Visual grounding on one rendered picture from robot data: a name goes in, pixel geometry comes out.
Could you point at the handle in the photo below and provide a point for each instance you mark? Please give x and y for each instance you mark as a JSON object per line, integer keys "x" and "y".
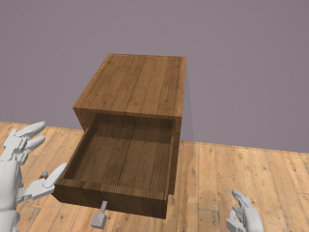
{"x": 99, "y": 219}

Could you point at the robot left forearm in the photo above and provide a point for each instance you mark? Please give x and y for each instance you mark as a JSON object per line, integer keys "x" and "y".
{"x": 8, "y": 220}

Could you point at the robot left hand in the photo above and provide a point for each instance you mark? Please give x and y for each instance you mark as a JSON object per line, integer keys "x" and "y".
{"x": 16, "y": 152}

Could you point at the cabinet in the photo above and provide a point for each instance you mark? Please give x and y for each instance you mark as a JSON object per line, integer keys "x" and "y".
{"x": 137, "y": 85}

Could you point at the drawer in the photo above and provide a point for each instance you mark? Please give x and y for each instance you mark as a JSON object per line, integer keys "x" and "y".
{"x": 122, "y": 159}

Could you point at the robot right hand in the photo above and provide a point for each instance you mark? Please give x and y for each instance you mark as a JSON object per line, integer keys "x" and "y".
{"x": 249, "y": 218}

